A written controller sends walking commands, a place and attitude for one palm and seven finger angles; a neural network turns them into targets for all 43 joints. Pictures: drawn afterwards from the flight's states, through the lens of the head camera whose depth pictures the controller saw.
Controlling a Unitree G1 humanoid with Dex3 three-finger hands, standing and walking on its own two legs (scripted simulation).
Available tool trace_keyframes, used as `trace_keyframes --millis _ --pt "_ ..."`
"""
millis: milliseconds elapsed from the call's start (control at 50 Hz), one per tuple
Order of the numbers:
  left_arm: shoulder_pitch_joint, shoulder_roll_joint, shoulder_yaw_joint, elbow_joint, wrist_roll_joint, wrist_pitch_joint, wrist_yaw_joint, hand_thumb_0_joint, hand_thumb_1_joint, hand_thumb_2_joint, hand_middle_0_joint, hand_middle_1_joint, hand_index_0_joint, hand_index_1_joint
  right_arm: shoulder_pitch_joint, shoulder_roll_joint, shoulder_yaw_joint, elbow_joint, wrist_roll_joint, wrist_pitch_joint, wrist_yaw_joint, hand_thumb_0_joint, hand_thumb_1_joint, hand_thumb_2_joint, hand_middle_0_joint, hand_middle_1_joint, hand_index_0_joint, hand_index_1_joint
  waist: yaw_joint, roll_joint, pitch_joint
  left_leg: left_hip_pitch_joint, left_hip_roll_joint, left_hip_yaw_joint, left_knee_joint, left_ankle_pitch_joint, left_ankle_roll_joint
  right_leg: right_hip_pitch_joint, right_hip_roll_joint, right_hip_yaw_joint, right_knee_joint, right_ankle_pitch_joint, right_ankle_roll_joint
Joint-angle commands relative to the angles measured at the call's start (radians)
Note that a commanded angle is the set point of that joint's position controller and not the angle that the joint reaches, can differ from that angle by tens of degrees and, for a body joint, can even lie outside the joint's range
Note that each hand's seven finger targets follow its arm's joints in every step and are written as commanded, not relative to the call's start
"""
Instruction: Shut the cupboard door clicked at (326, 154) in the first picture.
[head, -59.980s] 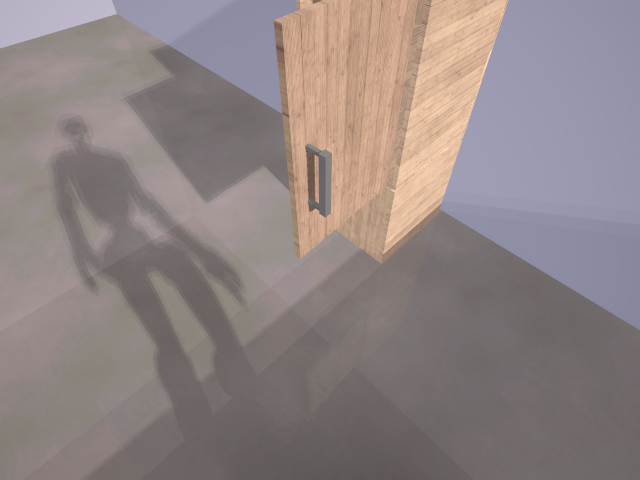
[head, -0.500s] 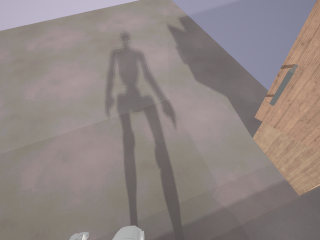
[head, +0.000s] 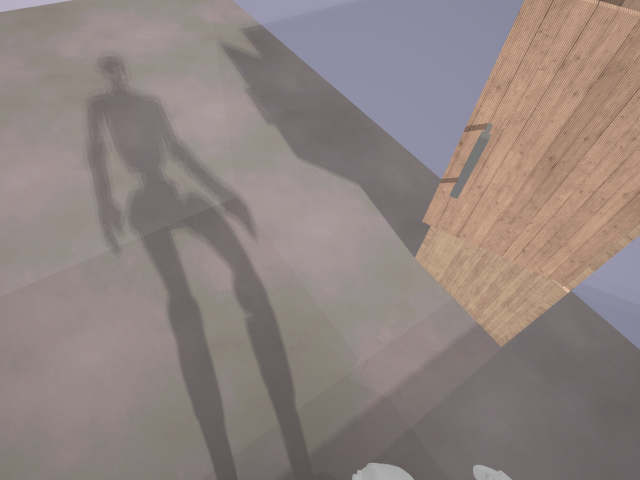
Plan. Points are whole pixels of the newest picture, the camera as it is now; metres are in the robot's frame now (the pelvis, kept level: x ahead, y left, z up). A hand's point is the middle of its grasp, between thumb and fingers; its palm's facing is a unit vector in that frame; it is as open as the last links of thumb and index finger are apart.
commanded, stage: turn to face it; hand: left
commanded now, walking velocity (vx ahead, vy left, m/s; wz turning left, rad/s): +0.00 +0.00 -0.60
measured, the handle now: (471, 162) +0.76 -0.27 -0.09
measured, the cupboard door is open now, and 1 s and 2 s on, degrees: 26 26 26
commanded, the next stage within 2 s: take the last steps up to it in 0.64 s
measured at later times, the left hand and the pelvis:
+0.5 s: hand (236, 475) +0.14 +0.12 -0.15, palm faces -0.24 -0.94 -0.24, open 7.4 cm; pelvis +0.01 -0.05 +0.00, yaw -14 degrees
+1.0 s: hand (236, 452) +0.17 +0.13 -0.16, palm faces -0.41 -0.89 -0.20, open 7.4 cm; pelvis +0.04 -0.04 +0.01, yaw -25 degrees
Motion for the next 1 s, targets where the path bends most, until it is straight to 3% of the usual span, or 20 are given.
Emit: trace_keyframes --millis 0,120,180,200,220,240,260,280,320,360,520,600,620,640,660,680,700,760,900,980 --pt "-0.043 0.043 0.009 -0.100 -0.003 -0.025 -0.010 0.000 0.900 0.900 -0.200 -0.300 -0.200 -0.300 0.065 -0.219 -0.068 -0.042 -0.002 -0.018 -0.016 0.000 -0.900 -0.900 0.200 0.300 0.200 0.300 -0.051 0.206 -0.117 0.192 0.251 -0.112 -0.140 0.431 0.118 -0.068 -0.052 -0.043 -0.052 0.020 0.017" --pt "-0.082 0.023 -0.004 -0.112 -0.003 -0.034 -0.011 0.000 0.900 0.900 -0.200 -0.300 -0.200 -0.300 0.092 -0.252 -0.087 -0.011 -0.005 -0.010 0.002 0.000 -0.900 -0.900 0.200 0.300 0.200 0.300 -0.071 0.275 -0.125 0.159 0.275 -0.040 -0.086 0.434 0.109 0.072 -0.032 -0.110 -0.316 0.035 -0.006" --pt "0.028 0.057 0.003 -0.079 -0.003 -0.047 -0.005 0.000 0.900 0.900 -0.200 -0.300 -0.200 -0.300 0.044 -0.258 -0.094 -0.014 0.005 -0.006 0.008 0.000 -0.900 -0.900 0.200 0.300 0.200 0.300 -0.001 0.202 -0.159 0.046 0.243 0.026 0.073 0.314 0.032 0.311 -0.029 -0.110 -0.613 0.276 -0.037" --pt "0.097 0.141 0.015 -0.059 0.005 -0.061 0.004 0.000 0.900 0.900 -0.200 -0.300 -0.200 -0.300 0.049 -0.211 -0.087 -0.025 0.016 -0.003 0.015 0.000 -0.900 -0.900 0.200 0.300 0.200 0.300 0.029 0.002 -0.193 -0.092 0.159 0.082 0.238 0.122 -0.031 0.472 -0.154 0.047 -0.737 0.425 -0.081" --pt "0.142 0.246 0.036 -0.042 0.009 -0.070 0.021 0.000 0.900 0.900 -0.200 -0.300 -0.200 -0.300 -0.011 -0.124 -0.062 -0.075 0.014 -0.003 0.018 0.000 -0.900 -0.900 0.200 0.300 0.200 0.300 0.063 -0.309 -0.150 -0.360 0.001 0.095 0.482 -0.388 -0.086 0.535 -0.390 0.389 -0.762 0.798 -0.191" --pt "0.170 0.250 0.031 -0.034 -0.006 -0.069 0.035 0.000 0.900 0.900 -0.200 -0.300 -0.200 -0.300 -0.026 -0.165 -0.059 -0.077 0.015 0.012 0.004 0.000 -0.900 -0.900 0.200 0.300 0.200 0.300 0.069 -0.235 -0.161 -0.364 0.013 -0.057 0.621 -0.400 -0.078 0.468 -0.441 0.397 -0.754 0.883 -0.271" --pt "0.120 0.223 0.024 -0.049 -0.005 -0.066 0.039 0.000 0.900 0.900 -0.200 -0.300 -0.200 -0.300 -0.018 -0.145 -0.060 -0.068 0.017 0.015 0.005 0.000 -0.900 -0.900 0.200 0.300 0.200 0.300 0.036 -0.150 -0.117 -0.398 0.028 -0.095 0.672 -0.325 -0.074 0.443 -0.399 0.313 -0.756 0.788 -0.274" --pt "0.063 0.191 0.024 -0.058 -0.002 -0.070 0.047 0.000 0.900 0.900 -0.200 -0.300 -0.200 -0.300 -0.008 -0.148 -0.062 -0.049 0.014 0.015 0.001 0.000 -0.900 -0.900 0.200 0.300 0.200 0.300 0.012 -0.253 -0.120 -0.428 0.034 -0.105 0.689 -0.290 -0.082 0.437 -0.355 0.344 -0.757 0.747 -0.262" --pt "-0.015 0.131 0.001 -0.078 -0.006 -0.071 0.052 0.000 0.900 0.900 -0.200 -0.300 -0.200 -0.300 0.022 -0.167 -0.064 -0.012 0.010 0.015 0.008 0.000 -0.900 -0.900 0.200 0.300 0.200 0.300 -0.026 -0.190 -0.118 -0.361 0.046 -0.112 0.677 -0.168 -0.093 0.383 -0.280 0.206 -0.738 0.737 -0.227" --pt "-0.019 0.124 -0.004 -0.082 -0.007 -0.078 0.047 0.000 0.900 0.900 -0.200 -0.300 -0.200 -0.300 0.052 -0.142 -0.061 0.007 0.009 0.021 0.015 0.000 -0.900 -0.900 0.200 0.300 0.200 0.300 -0.043 -0.118 -0.137 -0.303 0.019 -0.089 0.630 -0.112 -0.099 0.349 -0.241 0.158 -0.738 0.729 -0.210" --pt "0.017 0.134 0.006 -0.052 0.007 -0.076 0.048 0.000 0.900 0.900 -0.200 -0.300 -0.200 -0.300 0.025 -0.116 -0.053 0.003 0.015 0.009 0.010 0.000 -0.900 -0.900 0.200 0.300 0.200 0.300 -0.019 -0.097 -0.107 -0.207 -0.018 -0.076 0.314 -0.161 -0.088 0.335 -0.267 0.262 -0.749 0.597 -0.256" --pt "-0.021 0.107 0.002 -0.039 -0.005 -0.065 0.048 0.000 0.900 0.900 -0.200 -0.300 -0.200 -0.300 0.133 -0.110 -0.049 0.048 0.019 -0.007 -0.001 0.000 -0.900 -0.900 0.200 0.300 0.200 0.300 -0.069 -0.083 -0.110 0.075 -0.045 -0.066 -0.034 0.079 -0.069 0.188 -0.195 0.245 -0.653 0.518 -0.170" --pt "-0.009 0.068 -0.006 -0.045 -0.012 -0.061 0.046 0.000 0.900 0.900 -0.200 -0.300 -0.200 -0.300 0.161 -0.154 -0.052 0.058 0.015 -0.020 -0.004 0.000 -0.900 -0.900 0.200 0.300 0.200 0.300 -0.073 0.044 -0.128 0.166 0.044 -0.154 -0.136 0.130 -0.040 0.117 -0.120 0.188 -0.574 0.405 -0.123" --pt "0.032 0.011 -0.015 -0.052 -0.020 -0.055 0.040 0.000 0.900 0.900 -0.200 -0.300 -0.200 -0.300 0.161 -0.238 -0.064 0.050 0.002 -0.025 -0.007 0.000 -0.900 -0.900 0.200 0.300 0.200 0.300 -0.055 0.280 -0.123 0.187 0.243 -0.375 -0.180 0.232 0.046 0.017 0.003 0.078 -0.433 0.123 -0.065" --pt "0.018 0.019 -0.014 -0.056 -0.015 -0.051 0.040 0.000 0.900 0.900 -0.200 -0.300 -0.200 -0.300 0.156 -0.257 -0.068 0.038 -0.004 -0.016 -0.012 0.000 -0.900 -0.900 0.200 0.300 0.200 0.300 -0.064 0.324 -0.096 0.102 0.347 -0.442 -0.232 0.250 0.134 0.021 0.013 0.025 -0.255 -0.104 -0.048" --pt "0.004 0.031 -0.009 -0.056 -0.008 -0.047 0.035 0.000 0.900 0.900 -0.200 -0.300 -0.200 -0.300 0.127 -0.236 -0.058 0.025 -0.009 -0.015 -0.016 0.000 -0.900 -0.900 0.200 0.300 0.200 0.300 -0.053 0.221 -0.056 0.016 0.336 -0.407 -0.241 0.224 0.164 0.047 -0.013 0.055 -0.147 -0.088 -0.047" --pt "0.012 0.032 -0.005 -0.036 -0.003 -0.039 0.033 0.000 0.900 0.900 -0.200 -0.300 -0.200 -0.300 0.095 -0.207 -0.047 0.029 -0.009 -0.021 -0.021 0.000 -0.900 -0.900 0.200 0.300 0.200 0.300 -0.034 0.300 -0.061 0.009 0.294 -0.375 -0.253 0.261 0.153 0.027 -0.027 0.057 -0.080 -0.057 -0.040" --pt "0.020 0.021 -0.005 -0.012 0.000 -0.041 0.019 0.000 0.900 0.900 -0.200 -0.300 -0.200 -0.300 0.108 -0.182 -0.042 0.033 -0.012 -0.026 -0.023 0.000 -0.900 -0.900 0.200 0.300 0.200 0.300 -0.039 0.200 -0.101 0.124 0.241 -0.257 -0.213 0.297 0.127 -0.023 -0.030 0.024 -0.046 0.009 -0.024" --pt "-0.092 0.003 -0.015 -0.029 0.009 -0.053 -0.016 0.000 0.900 0.900 -0.200 -0.300 -0.200 -0.300 0.239 -0.197 -0.072 0.102 -0.012 -0.044 -0.013 0.000 -0.900 -0.900 0.200 0.300 0.200 0.300 -0.108 0.163 -0.073 0.234 0.285 -0.236 -0.285 -0.004 0.129 -0.113 -0.077 -0.021 -0.175 0.083 -0.023" --pt "-0.102 -0.008 -0.019 -0.025 0.007 -0.058 -0.028 0.000 0.900 0.900 -0.200 -0.300 -0.200 -0.300 0.211 -0.225 -0.084 0.119 -0.017 -0.043 -0.005 0.000 -0.900 -0.900 0.200 0.300 0.200 0.300 -0.097 0.198 -0.044 0.139 0.288 -0.176 -0.283 -0.094 0.117 0.021 -0.073 -0.067 -0.384 0.069 -0.033"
